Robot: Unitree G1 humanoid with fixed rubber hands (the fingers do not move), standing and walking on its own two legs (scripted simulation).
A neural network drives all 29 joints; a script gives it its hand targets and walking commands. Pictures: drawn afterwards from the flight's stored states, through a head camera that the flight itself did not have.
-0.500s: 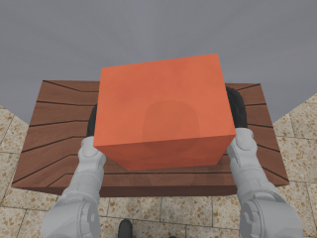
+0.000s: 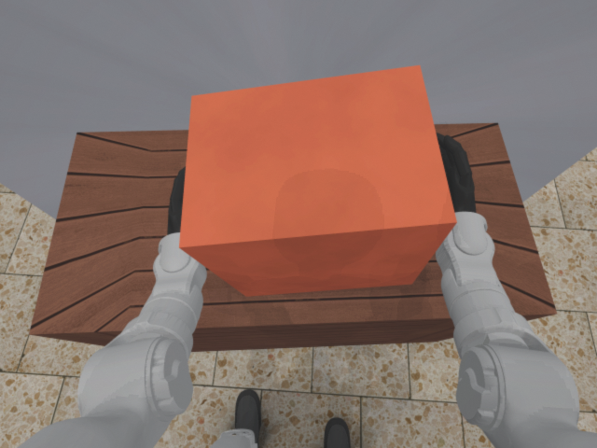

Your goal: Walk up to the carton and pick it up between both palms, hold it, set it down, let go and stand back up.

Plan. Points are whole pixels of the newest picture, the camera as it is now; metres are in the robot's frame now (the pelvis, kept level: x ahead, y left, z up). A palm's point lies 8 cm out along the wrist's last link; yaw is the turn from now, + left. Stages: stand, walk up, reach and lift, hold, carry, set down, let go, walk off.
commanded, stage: set down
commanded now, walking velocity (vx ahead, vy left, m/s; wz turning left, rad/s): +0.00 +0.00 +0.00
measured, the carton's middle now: (316, 202) +0.44 +0.00 -0.04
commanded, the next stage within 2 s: none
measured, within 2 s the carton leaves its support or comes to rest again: neither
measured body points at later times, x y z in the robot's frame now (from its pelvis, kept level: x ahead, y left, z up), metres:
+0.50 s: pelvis +0.00 +0.00 +0.00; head +0.16 +0.00 +0.42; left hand +0.43 +0.18 -0.04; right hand +0.45 -0.19 +0.00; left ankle +0.02 +0.14 -0.73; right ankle -0.04 -0.12 -0.73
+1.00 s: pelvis +0.00 +0.00 +0.00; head +0.17 +0.00 +0.41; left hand +0.43 +0.18 -0.05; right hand +0.45 -0.19 -0.01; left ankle +0.02 +0.14 -0.73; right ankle -0.04 -0.11 -0.73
